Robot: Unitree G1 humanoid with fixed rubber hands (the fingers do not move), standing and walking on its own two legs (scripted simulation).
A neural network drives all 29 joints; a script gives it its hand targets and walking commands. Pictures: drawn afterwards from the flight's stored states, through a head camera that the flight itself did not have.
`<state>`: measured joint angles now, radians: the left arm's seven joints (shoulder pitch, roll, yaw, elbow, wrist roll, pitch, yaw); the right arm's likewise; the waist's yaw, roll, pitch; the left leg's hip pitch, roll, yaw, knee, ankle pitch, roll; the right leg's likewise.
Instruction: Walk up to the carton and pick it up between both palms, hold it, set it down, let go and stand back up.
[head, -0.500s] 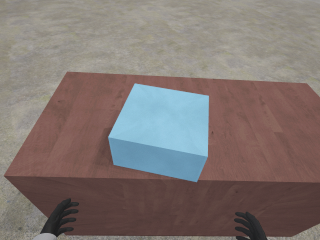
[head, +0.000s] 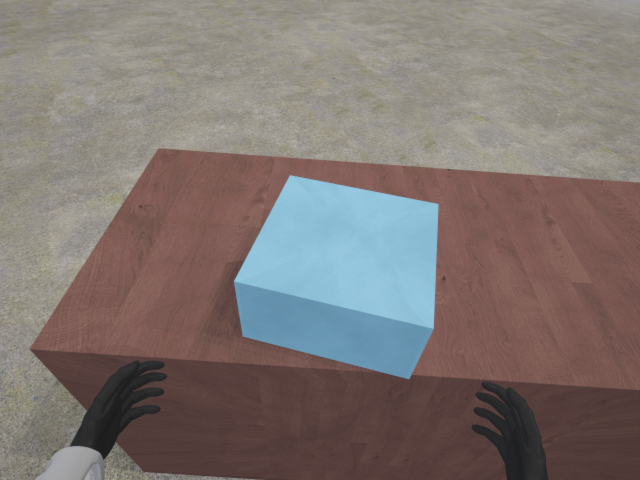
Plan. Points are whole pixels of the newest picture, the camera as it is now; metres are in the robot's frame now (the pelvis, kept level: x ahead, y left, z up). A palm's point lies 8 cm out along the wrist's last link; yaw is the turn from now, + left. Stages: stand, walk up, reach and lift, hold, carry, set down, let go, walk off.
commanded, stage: reach and lift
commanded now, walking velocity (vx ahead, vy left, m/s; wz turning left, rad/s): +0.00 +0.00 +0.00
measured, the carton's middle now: (344, 267) +0.48 +0.01 -0.03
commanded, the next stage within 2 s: none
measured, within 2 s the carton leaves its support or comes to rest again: neither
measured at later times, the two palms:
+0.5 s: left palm (100, 375) +0.22 +0.28 +0.03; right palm (507, 408) +0.24 -0.19 +0.03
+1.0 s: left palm (137, 277) +0.32 +0.27 +0.09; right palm (520, 336) +0.30 -0.21 +0.08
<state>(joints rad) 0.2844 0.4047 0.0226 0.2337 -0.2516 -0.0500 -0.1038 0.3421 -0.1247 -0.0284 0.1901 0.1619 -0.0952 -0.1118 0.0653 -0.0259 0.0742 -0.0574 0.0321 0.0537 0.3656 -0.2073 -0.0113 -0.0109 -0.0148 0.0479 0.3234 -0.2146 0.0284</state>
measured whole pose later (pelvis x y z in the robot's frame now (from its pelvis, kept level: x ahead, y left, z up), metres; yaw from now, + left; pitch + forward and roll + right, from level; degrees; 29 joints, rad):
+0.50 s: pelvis +0.01 +0.00 +0.00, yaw +2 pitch -5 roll -1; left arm 0.15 0.48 0.02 0.19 -0.36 -0.05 -0.14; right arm 0.23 -0.12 -0.03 0.03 0.21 0.02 -0.20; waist 0.05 -0.02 0.10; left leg -0.10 0.02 0.03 0.41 -0.23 -0.01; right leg -0.03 -0.02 0.02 0.34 -0.24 0.03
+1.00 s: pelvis +0.01 -0.01 +0.00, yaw +1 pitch -3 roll +0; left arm -0.27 0.48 0.10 0.32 -0.32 0.23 -0.15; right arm -0.10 -0.21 -0.03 0.10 0.30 0.21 -0.22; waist 0.01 -0.03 0.07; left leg -0.11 0.03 0.03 0.36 -0.20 -0.02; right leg -0.06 -0.01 0.03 0.33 -0.22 0.02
